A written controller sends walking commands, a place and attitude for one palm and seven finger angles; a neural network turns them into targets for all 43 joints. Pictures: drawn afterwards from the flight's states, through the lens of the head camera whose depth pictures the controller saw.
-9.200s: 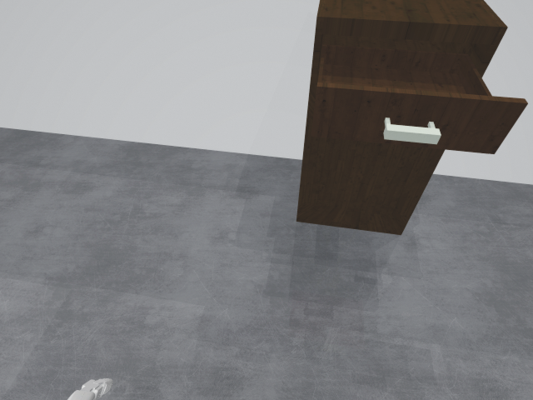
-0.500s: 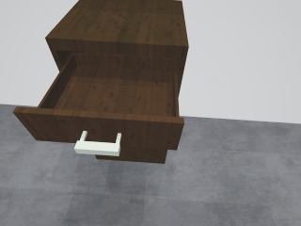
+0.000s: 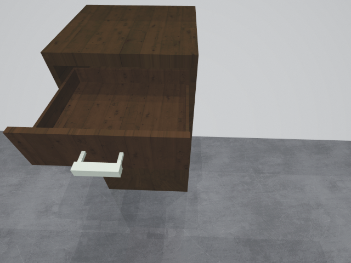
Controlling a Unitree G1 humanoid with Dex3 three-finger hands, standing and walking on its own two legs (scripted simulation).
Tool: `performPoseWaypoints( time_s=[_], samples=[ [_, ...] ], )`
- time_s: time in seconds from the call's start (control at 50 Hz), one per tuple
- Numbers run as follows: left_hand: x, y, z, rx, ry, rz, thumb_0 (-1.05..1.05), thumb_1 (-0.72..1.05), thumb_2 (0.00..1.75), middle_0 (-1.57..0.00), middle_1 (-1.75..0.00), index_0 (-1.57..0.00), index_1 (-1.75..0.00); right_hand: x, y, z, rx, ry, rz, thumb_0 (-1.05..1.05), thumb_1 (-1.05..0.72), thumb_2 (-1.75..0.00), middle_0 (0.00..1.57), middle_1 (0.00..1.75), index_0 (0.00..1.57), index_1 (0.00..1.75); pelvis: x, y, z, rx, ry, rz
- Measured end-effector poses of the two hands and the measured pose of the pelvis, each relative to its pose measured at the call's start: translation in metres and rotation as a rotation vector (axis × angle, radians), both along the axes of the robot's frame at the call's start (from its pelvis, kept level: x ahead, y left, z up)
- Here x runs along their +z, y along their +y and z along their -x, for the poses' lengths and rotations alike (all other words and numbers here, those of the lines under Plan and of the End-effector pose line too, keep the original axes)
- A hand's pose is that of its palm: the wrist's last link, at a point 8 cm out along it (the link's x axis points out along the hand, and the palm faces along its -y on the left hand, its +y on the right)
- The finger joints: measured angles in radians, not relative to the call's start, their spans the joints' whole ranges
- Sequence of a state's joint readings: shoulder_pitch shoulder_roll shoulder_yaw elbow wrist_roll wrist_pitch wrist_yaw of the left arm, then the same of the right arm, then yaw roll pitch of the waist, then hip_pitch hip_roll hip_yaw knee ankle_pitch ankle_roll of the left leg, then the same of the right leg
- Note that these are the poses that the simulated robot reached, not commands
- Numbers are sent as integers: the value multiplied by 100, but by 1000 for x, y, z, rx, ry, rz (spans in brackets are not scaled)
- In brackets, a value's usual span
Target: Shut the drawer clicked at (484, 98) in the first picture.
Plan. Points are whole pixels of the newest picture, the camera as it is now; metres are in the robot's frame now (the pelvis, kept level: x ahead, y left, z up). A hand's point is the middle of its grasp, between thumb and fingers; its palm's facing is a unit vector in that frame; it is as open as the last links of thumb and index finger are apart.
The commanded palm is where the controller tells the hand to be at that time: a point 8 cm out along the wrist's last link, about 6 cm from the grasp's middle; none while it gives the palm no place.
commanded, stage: come to a stop and stand still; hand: left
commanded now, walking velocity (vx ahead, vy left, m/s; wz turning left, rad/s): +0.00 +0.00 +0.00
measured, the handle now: (99, 162) +0.34 +0.21 +0.03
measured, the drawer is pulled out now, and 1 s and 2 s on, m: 0.30 0.29 0.29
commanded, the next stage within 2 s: look again from close up in 0.02 s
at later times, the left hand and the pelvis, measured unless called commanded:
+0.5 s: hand out of the picture +0.02 +0.22 -0.18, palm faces +0.00 -0.98 -0.20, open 7.4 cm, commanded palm none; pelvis +0.01 +0.05 -0.01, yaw -2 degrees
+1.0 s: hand (85, 221) +0.21 +0.21 +0.00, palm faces +0.15 -0.99 -0.04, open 7.0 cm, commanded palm +0.11 +0.27 -0.04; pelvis +0.00 +0.05 -0.02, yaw -1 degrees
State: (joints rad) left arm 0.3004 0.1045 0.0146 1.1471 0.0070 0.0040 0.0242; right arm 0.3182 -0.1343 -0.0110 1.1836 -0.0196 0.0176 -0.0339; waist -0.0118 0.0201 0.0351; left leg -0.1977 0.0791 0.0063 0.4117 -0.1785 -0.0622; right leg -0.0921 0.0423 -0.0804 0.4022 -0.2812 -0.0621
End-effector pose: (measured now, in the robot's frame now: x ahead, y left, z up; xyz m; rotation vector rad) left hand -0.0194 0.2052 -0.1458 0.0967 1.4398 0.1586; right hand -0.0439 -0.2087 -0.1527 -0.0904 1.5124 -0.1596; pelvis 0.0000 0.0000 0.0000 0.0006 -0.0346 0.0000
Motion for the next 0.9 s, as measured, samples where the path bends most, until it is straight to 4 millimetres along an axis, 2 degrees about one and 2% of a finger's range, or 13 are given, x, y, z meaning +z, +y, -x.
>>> performPoseWaypoints(
  time_s=[0.1,0.18,0.24,0.32,0.44,0.52,0.64,0.76,0.78,0.8,0.84,0.9],
  samples=[
    [1,-4,6,11,29,8,0,91,90,-20,-30,-20,-30,0,9,5,-9,25,-14,1,-91,-90,20,30,20,30,0,2,-4,-2,7,-2],
    [2,-1,6,-13,17,-7,0,91,90,-20,-30,-20,-30,-2,15,-8,-9,-12,-20,1,-91,-90,20,30,20,30,-1,8,-4,-20,23,10],
    [1,9,5,-40,9,-7,0,91,90,-20,-30,-20,-30,-6,20,-26,-11,-84,-9,1,-92,-90,20,30,20,30,-4,19,-3,-25,27,23],
    [-7,30,-6,-38,-21,-17,0,91,90,-20,-30,-20,-30,-6,26,-39,7,-138,20,2,-94,-90,20,30,20,30,-10,33,-6,-16,18,19],
    [-7,58,-28,-51,-79,-32,0,91,90,-20,-30,-20,-30,-1,35,-49,34,-167,41,3,-94,-90,20,30,20,30,-9,48,-7,-26,16,9],
    [-5,71,-36,-66,-83,-41,0,91,90,-20,-30,-20,-30,3,41,-51,40,-165,45,2,-94,-90,20,30,20,30,-7,55,-8,-30,24,3],
    [-4,82,-38,-76,-61,-44,0,91,90,-20,-30,-20,-30,5,47,-51,44,-145,45,2,-93,-90,20,30,20,30,-6,61,-10,-33,31,-3],
    [-5,83,-36,-81,-36,-42,0,91,90,-20,-30,-20,-30,6,49,-54,42,-132,46,1,-92,-90,20,30,20,30,-5,64,-14,-34,35,2],
    [0,84,-46,-26,-85,-40,0,91,90,-20,-30,-20,-30,8,47,-58,35,-162,54,1,-92,-90,20,30,20,30,-6,64,-14,-28,40,5],
    [14,86,-65,2,-204,-54,1,91,90,-20,-30,-20,-31,12,45,-64,40,-226,70,2,-92,-90,20,30,20,30,-6,64,-13,-30,42,-1],
    [53,89,-110,13,-500,-117,2,91,89,-21,-31,-21,-32,20,39,-82,44,-370,96,2,-92,-90,20,30,20,30,-6,62,-13,-29,50,-17],
    [114,79,-171,3,-879,-125,2,91,90,-23,-34,-23,-34,28,30,-115,50,-569,103,2,-92,-90,20,30,20,30,-11,59,-8,-5,59,-32]
  ],
)
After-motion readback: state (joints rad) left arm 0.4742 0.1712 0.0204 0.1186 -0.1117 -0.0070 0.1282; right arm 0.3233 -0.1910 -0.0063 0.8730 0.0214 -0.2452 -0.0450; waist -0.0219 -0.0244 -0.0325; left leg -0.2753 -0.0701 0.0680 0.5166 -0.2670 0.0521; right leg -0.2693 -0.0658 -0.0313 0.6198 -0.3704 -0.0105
